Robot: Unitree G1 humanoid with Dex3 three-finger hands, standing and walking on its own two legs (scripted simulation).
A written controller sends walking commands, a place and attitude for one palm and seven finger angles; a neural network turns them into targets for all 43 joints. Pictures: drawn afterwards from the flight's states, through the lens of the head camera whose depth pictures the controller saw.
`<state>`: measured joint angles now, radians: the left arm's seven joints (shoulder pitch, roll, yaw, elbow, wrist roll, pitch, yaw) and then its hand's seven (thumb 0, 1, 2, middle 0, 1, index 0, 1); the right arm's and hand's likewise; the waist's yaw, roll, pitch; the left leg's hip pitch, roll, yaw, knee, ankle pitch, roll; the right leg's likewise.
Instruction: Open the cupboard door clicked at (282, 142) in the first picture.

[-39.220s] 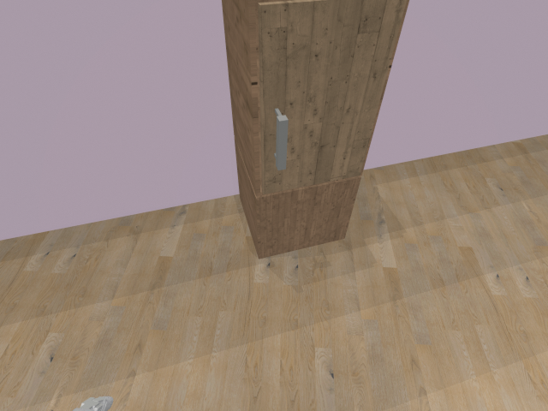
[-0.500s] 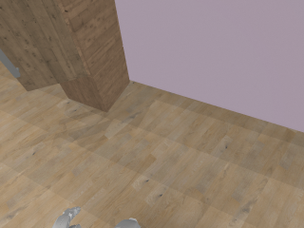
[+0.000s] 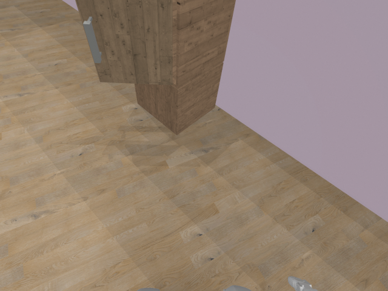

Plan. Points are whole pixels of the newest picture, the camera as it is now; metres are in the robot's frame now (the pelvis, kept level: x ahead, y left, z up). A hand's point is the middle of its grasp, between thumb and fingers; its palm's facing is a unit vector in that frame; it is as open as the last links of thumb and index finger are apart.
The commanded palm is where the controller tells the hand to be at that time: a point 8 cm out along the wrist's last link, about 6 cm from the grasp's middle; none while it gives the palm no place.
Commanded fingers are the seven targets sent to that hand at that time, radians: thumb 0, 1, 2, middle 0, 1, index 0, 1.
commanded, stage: take the last steps up to it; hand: left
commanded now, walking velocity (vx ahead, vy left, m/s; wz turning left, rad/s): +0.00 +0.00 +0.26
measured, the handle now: (94, 40) +1.02 +0.52 -0.09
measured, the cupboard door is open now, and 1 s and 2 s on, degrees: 45 45 45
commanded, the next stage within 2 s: come to a stop and stand still in 1.60 s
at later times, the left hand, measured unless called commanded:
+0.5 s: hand out of the picture -0.02 +0.14 -0.14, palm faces +0.23 -0.95 -0.21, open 7.4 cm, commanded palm none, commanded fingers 0.00 0.90 0.90 -0.20 -0.30 -0.20 -0.30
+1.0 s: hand (77, 233) +0.24 +0.31 -0.15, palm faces +0.23 -0.95 -0.20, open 7.4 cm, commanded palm none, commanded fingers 0.00 0.90 0.90 -0.20 -0.30 -0.20 -0.30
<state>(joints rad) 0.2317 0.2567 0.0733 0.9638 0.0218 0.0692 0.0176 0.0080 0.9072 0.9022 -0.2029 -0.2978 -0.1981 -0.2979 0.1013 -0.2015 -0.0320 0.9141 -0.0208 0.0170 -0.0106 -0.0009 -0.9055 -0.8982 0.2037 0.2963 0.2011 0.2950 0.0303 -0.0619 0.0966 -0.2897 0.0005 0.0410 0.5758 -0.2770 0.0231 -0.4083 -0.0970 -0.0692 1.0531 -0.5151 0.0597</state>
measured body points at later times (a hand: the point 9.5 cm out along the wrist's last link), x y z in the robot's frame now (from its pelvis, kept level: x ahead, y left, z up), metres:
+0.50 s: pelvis +0.05 -0.02 +0.02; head +0.08 -0.04 +0.47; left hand -0.03 +0.19 -0.13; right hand +0.13 -0.27 -0.14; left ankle +0.06 +0.15 -0.64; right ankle -0.01 -0.15 -0.73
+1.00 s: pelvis +0.19 +0.11 +0.01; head +0.20 +0.11 +0.46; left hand +0.23 +0.36 -0.13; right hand +0.28 -0.12 -0.14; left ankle +0.17 +0.17 -0.73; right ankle +0.27 +0.00 -0.67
